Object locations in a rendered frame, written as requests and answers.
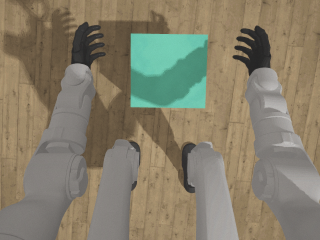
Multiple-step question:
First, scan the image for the left robot shin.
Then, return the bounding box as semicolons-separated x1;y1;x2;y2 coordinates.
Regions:
103;139;135;183

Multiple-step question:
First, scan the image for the left robot upper arm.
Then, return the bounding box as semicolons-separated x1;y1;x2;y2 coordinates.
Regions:
0;153;88;240

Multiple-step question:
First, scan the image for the carton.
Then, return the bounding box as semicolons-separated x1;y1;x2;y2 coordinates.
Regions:
130;33;208;109

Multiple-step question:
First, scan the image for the left robot forearm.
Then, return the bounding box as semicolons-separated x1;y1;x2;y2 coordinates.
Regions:
23;63;96;194

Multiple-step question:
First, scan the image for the left robot hand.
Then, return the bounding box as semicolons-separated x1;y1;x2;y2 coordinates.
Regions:
71;22;106;69

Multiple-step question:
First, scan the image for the right robot upper arm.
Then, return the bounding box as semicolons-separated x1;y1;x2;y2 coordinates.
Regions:
251;157;320;240

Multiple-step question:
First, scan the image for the right robot foot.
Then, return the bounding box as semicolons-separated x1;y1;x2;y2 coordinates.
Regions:
181;143;196;193

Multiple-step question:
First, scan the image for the right robot forearm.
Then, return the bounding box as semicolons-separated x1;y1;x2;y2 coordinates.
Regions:
244;67;320;199

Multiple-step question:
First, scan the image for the right robot hand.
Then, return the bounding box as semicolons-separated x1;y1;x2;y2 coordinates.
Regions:
232;25;272;76

